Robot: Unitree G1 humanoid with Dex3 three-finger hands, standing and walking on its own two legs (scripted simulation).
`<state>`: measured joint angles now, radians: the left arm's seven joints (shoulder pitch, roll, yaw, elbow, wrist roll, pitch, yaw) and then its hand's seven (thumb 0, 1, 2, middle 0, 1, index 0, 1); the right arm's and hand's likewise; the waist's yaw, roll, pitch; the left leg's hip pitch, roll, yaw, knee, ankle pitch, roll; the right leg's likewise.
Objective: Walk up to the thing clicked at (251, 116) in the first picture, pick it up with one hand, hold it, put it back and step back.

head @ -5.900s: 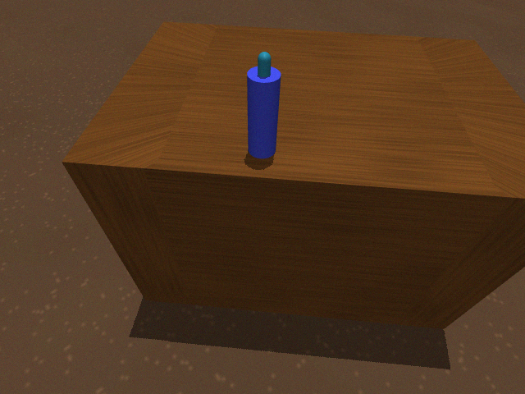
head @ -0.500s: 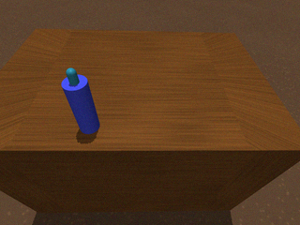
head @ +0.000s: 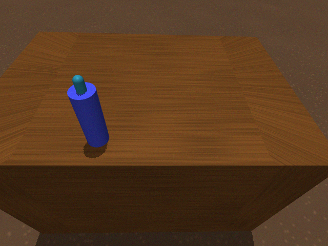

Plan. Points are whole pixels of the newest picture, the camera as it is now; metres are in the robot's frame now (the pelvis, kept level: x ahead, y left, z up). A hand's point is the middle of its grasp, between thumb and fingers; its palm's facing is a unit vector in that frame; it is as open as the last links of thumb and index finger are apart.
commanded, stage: stand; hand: left
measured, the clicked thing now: (89, 112) +0.44 +0.20 +0.08
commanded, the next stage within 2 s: rise first in 0.16 s
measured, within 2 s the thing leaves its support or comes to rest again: neither
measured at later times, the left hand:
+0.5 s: hand (70, 245) +0.17 +0.24 -0.13, palm faces +0.16 -0.94 -0.30, open 10.8 cm
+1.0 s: hand (52, 221) +0.19 +0.24 +0.00, palm faces +0.29 -0.89 -0.36, open 17.3 cm
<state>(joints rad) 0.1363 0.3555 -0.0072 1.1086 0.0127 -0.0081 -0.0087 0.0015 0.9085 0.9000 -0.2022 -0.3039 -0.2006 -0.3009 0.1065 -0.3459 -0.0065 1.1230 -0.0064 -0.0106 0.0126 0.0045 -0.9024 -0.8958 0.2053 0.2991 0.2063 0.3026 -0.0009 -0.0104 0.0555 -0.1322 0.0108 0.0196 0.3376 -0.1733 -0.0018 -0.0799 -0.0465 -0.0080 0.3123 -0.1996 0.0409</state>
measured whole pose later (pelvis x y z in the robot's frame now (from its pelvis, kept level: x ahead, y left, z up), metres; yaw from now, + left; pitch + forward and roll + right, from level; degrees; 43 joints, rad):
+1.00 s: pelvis +0.01 -0.01 +0.00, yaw +0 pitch -2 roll +0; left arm 0.38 0.30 0.19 0.15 -0.05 -0.09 0.06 -0.01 -0.47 0.02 -0.04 -0.04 -0.04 -0.04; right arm 0.25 -0.23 -0.09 0.62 0.03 -0.08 -0.06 -0.01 0.50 -0.02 0.06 0.05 0.06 0.05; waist 0.04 0.04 0.01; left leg -0.16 0.03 0.01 0.41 -0.22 -0.02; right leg -0.12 -0.03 -0.01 0.41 -0.26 0.02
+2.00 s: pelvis -0.01 -0.02 -0.01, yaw +1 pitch -4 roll +0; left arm 0.49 0.33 0.28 -0.26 -0.05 -0.29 0.01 -0.02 -0.57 0.05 -0.06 -0.06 -0.05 -0.07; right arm 0.24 -0.22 -0.16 0.65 0.02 -0.14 -0.03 -0.01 0.51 -0.04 0.06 0.05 0.06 0.05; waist 0.05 0.04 0.06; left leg -0.14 0.02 0.00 0.41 -0.20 -0.02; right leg -0.10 -0.04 -0.03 0.42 -0.25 0.02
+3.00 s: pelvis +0.00 +0.00 -0.01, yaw +1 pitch +1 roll +0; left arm -0.08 0.50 0.56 0.33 -0.30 -0.03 -0.46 -0.02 -0.53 0.05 -0.05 -0.03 -0.03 -0.05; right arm 0.20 -0.24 -0.08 0.75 0.04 -0.16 -0.12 -0.01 0.51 -0.06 0.06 0.05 0.06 0.05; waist 0.03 0.02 -0.05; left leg -0.25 0.01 0.01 0.48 -0.25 -0.01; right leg -0.20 -0.04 -0.02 0.47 -0.28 0.03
